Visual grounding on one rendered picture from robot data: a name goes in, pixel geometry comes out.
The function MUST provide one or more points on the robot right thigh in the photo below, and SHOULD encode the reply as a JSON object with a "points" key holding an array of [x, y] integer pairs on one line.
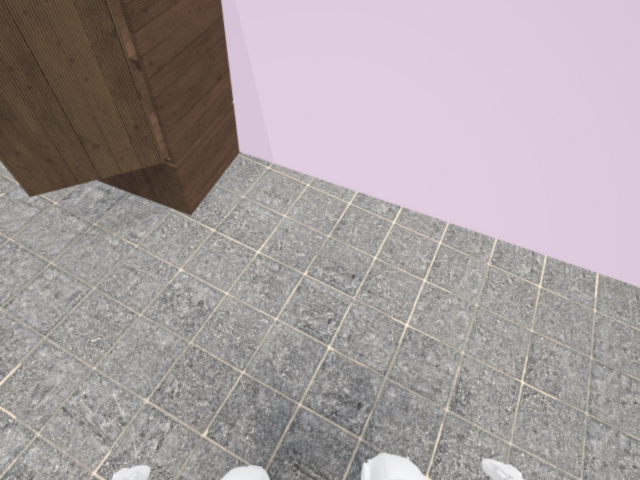
{"points": [[390, 467]]}

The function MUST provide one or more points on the cupboard door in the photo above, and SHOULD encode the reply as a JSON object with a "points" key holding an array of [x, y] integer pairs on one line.
{"points": [[71, 109]]}

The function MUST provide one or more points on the robot right hand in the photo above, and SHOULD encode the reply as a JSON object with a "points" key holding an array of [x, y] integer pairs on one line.
{"points": [[499, 471]]}

